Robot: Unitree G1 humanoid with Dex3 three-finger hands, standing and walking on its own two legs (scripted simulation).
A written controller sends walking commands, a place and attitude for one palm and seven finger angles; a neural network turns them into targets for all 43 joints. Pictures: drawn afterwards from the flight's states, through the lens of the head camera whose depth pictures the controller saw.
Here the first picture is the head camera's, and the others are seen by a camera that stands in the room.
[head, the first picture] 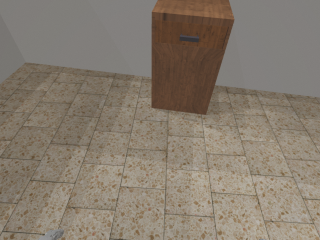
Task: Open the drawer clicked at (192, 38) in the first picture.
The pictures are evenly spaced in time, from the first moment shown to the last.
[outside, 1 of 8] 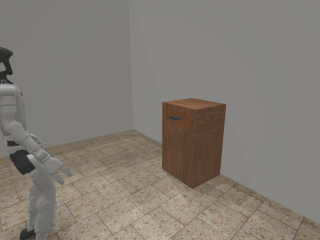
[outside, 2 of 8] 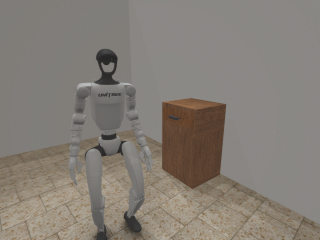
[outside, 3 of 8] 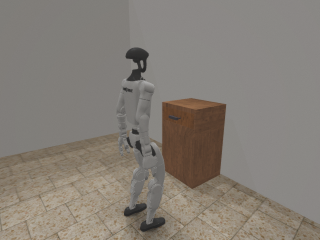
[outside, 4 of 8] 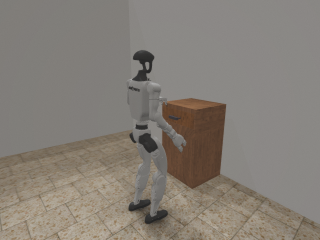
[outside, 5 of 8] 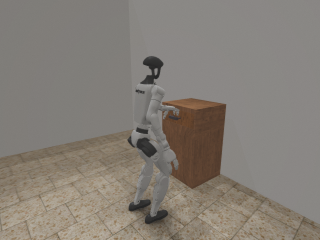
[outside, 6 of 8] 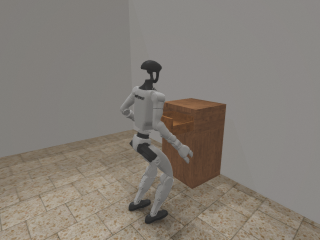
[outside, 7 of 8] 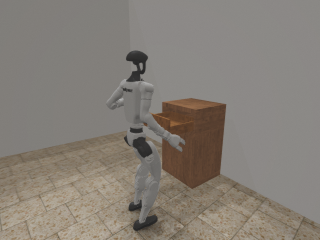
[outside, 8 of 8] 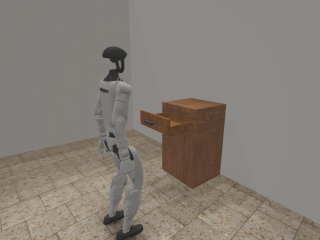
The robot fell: no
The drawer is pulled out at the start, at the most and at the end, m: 0.00 0.30 0.30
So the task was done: yes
